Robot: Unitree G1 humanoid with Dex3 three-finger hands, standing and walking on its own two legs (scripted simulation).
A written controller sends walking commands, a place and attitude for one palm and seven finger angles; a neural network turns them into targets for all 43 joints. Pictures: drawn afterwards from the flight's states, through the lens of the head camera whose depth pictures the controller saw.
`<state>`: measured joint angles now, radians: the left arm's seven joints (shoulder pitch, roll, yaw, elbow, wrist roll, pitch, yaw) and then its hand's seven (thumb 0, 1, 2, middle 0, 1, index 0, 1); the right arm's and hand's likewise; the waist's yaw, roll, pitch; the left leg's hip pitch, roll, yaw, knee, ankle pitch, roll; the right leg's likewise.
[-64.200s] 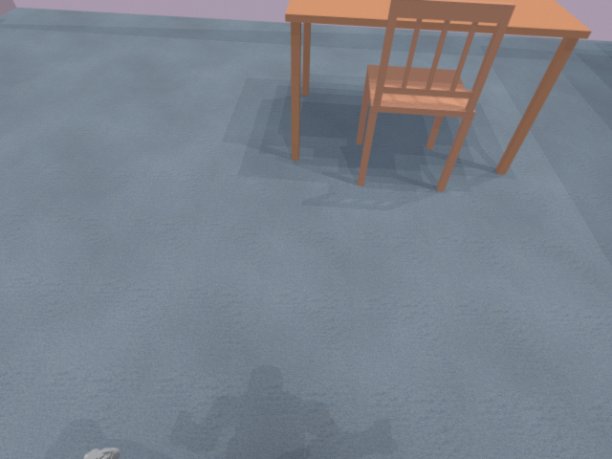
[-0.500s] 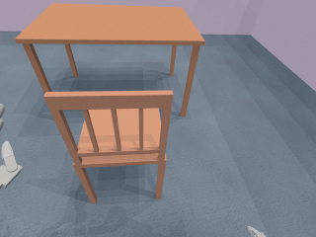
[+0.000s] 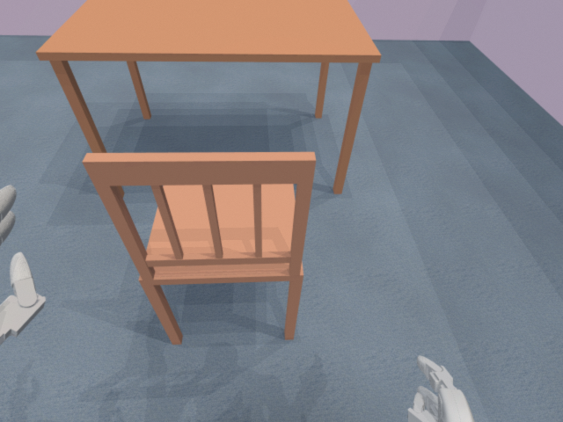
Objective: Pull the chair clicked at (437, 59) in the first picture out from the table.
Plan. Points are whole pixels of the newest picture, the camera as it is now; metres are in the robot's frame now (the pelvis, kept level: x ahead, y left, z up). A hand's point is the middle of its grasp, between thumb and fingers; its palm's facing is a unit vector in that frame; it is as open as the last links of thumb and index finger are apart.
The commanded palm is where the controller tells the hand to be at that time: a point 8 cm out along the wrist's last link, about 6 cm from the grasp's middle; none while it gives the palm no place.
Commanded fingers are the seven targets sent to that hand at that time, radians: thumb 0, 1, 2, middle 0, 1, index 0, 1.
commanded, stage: stop stepping back and stand still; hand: left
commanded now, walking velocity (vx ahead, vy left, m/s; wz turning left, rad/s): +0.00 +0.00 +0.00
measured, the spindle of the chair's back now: (213, 222) +0.54 +0.18 -0.11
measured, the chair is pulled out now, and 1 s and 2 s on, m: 0.58 0.58 0.58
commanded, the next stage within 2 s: let the arm hang, fingers relaxed in 0.44 s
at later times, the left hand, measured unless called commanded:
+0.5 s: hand (48, 275) +0.23 +0.27 +0.16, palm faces +0.36 -0.80 -0.49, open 7.4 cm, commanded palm +0.17 +0.31 +0.18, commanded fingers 0.00 0.90 0.90 -0.20 -0.30 -0.20 -0.30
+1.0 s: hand out of the picture -0.04 +0.19 -0.18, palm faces +0.06 -0.98 -0.19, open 7.0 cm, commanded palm none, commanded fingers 0.00 0.90 0.90 -0.20 -0.30 -0.20 -0.30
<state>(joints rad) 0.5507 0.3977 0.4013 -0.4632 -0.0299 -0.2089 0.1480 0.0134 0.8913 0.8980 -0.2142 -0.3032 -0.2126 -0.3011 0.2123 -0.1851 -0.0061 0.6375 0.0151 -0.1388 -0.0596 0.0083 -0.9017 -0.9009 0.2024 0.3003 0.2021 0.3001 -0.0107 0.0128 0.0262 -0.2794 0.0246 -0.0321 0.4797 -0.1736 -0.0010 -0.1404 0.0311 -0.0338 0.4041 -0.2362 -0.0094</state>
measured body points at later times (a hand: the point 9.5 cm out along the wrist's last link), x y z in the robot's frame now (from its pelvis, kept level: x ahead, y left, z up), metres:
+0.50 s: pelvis +0.03 +0.01 +0.00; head +0.05 +0.02 +0.45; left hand +0.20 +0.31 +0.18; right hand +0.19 -0.23 -0.08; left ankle +0.05 +0.12 -0.74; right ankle -0.01 -0.12 -0.74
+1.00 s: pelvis +0.00 +0.00 +0.00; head +0.02 +0.02 +0.45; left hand -0.04 +0.24 -0.16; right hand +0.01 -0.24 -0.15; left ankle +0.05 +0.12 -0.74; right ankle -0.01 -0.11 -0.74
